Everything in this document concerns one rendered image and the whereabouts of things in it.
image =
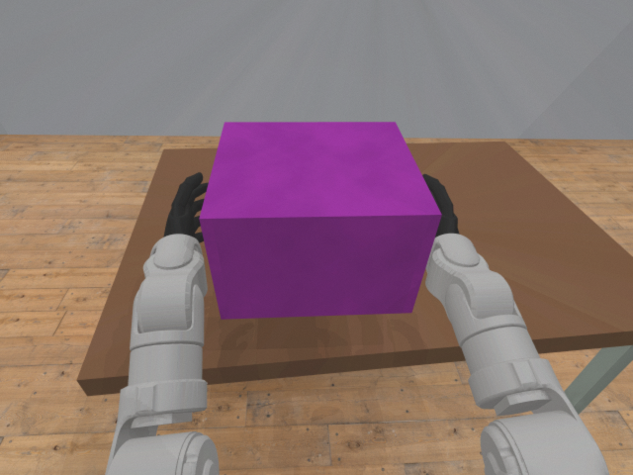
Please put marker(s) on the robot left upper arm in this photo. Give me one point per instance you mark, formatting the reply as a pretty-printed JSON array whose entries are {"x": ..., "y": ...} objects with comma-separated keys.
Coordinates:
[{"x": 184, "y": 453}]

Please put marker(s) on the robot right upper arm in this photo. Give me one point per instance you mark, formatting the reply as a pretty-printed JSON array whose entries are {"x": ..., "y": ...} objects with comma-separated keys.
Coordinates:
[{"x": 550, "y": 443}]

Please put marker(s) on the right robot forearm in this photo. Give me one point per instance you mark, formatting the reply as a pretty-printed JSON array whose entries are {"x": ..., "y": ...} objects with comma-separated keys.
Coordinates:
[{"x": 507, "y": 373}]

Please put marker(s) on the left robot forearm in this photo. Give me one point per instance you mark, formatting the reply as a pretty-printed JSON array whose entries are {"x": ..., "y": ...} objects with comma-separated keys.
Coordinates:
[{"x": 165, "y": 376}]

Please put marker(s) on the table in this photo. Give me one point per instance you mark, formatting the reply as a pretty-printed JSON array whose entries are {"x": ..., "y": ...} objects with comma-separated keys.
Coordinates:
[{"x": 571, "y": 282}]

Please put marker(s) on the carton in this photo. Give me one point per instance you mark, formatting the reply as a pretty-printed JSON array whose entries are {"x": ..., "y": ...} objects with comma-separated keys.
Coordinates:
[{"x": 305, "y": 219}]

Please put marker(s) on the robot right hand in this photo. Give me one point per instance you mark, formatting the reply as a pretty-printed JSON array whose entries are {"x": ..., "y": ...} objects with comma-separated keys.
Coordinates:
[{"x": 449, "y": 222}]

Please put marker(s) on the robot left hand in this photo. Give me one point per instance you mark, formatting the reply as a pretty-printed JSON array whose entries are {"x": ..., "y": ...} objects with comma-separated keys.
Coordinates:
[{"x": 181, "y": 219}]

